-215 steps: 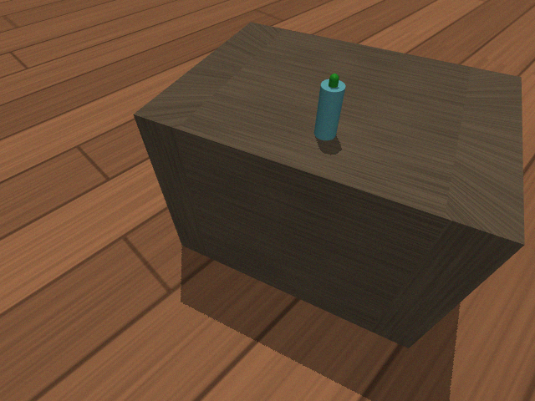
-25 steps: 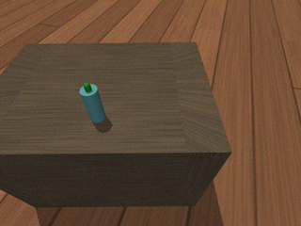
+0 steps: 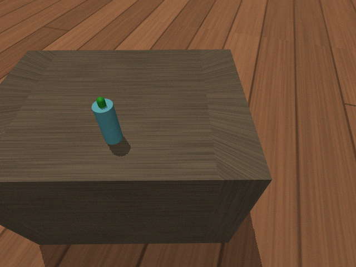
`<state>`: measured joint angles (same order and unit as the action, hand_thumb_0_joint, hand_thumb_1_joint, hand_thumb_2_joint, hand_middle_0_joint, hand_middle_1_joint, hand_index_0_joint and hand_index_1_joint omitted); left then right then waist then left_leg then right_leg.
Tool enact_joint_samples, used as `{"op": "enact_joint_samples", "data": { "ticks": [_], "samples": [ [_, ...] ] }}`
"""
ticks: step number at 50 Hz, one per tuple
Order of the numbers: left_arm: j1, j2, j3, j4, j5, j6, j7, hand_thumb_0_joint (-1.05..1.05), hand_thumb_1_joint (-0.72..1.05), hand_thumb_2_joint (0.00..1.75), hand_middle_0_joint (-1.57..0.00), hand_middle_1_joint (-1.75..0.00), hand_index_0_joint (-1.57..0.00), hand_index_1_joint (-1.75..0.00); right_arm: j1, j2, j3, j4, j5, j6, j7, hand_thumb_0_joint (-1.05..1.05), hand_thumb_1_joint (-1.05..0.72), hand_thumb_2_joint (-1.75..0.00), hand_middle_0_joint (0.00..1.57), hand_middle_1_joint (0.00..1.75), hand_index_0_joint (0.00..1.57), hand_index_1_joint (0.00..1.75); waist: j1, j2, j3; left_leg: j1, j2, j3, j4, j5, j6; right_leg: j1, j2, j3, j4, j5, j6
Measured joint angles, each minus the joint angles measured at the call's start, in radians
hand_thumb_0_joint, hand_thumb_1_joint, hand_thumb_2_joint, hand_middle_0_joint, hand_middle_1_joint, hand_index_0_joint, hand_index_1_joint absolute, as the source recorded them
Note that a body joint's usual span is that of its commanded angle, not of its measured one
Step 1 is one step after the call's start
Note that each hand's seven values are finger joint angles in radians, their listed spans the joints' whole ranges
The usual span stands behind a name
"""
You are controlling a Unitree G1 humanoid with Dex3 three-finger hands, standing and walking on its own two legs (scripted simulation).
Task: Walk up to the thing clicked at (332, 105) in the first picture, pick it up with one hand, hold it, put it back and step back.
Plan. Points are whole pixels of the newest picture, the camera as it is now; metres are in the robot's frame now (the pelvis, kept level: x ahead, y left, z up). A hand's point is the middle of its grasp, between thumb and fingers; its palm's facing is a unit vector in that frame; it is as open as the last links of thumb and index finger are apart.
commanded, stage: stand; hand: left
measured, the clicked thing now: (107, 119) +0.51 +0.22 +0.00
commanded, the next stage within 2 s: rise first in 1.80 s
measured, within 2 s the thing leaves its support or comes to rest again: neither
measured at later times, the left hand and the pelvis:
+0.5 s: hand out of the picture +0.07 +0.26 -0.16, palm faces -0.04 -0.94 -0.35, open 7.4 cm; pelvis +0.00 +0.00 +0.00, yaw +0 degrees
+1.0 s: hand out of the picture +0.08 +0.26 -0.16, palm faces -0.04 -0.94 -0.35, open 7.4 cm; pelvis +0.00 +0.00 +0.00, yaw +0 degrees
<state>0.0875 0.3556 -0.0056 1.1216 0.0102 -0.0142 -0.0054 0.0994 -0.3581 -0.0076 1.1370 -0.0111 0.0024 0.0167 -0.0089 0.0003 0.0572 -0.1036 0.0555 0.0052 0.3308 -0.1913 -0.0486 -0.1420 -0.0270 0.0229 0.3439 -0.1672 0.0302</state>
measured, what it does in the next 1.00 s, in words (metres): stands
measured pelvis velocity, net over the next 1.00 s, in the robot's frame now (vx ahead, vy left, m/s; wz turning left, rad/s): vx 0.00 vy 0.00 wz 0.00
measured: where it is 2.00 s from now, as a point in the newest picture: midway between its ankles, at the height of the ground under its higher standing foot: outside the picture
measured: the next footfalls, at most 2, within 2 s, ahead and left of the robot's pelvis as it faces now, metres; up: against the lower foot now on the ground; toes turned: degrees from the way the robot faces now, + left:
none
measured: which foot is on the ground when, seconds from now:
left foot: down 0.00-1.00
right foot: down 0.00-1.00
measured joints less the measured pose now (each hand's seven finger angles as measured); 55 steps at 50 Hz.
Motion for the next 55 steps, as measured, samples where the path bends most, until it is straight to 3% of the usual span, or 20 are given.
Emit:
{"op": "enact_joint_samples", "data": {
  "ticks": [55],
  "samples": [
    [0.025,0.004,-0.006,-0.011,0.0,0.003,0.0,0.0,0.9,0.9,-0.2,-0.3,-0.2,-0.3,0.008,0.003,0.004,-0.01,0.003,-0.002,-0.002,0.01,-0.9,-0.9,0.2,0.3,0.2,0.3,0.006,0.003,-0.002,0.007,-0.005,-0.004,0.0,-0.008,0.002,0.007,-0.006,-0.005,0.006,-0.013,0.002]
  ]
}}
